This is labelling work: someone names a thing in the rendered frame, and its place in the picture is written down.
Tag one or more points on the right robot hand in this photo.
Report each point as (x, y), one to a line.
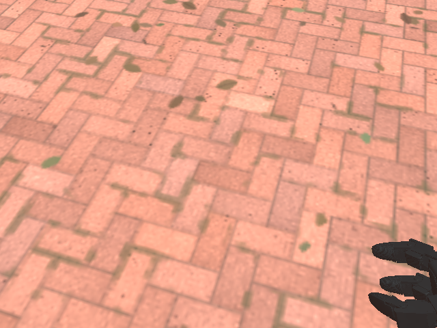
(420, 312)

